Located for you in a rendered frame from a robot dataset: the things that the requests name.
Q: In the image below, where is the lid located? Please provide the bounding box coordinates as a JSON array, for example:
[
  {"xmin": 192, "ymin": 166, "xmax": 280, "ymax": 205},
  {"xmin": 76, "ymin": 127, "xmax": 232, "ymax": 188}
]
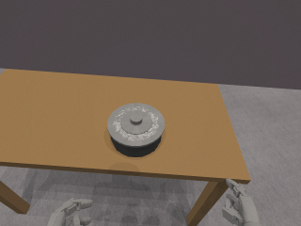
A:
[{"xmin": 107, "ymin": 103, "xmax": 166, "ymax": 148}]

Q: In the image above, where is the pot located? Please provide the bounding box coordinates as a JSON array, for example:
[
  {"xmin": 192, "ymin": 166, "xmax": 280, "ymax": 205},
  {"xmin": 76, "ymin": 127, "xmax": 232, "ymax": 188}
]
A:
[{"xmin": 111, "ymin": 137, "xmax": 162, "ymax": 157}]

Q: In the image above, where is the robot right hand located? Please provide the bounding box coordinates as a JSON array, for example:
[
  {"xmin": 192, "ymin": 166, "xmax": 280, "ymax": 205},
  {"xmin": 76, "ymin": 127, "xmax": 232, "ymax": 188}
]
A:
[{"xmin": 222, "ymin": 178, "xmax": 261, "ymax": 226}]

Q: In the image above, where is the table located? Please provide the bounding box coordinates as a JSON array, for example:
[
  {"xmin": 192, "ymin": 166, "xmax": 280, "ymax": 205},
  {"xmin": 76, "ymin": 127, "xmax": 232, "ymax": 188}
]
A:
[{"xmin": 0, "ymin": 69, "xmax": 251, "ymax": 226}]

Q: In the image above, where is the robot left hand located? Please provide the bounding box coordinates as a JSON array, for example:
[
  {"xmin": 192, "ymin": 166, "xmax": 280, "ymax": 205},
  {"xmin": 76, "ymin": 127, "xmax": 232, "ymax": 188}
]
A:
[{"xmin": 46, "ymin": 198, "xmax": 93, "ymax": 226}]

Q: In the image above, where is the knob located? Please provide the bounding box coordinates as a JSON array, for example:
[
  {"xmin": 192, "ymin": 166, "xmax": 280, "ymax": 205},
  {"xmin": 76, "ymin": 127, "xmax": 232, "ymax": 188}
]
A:
[{"xmin": 130, "ymin": 113, "xmax": 143, "ymax": 125}]

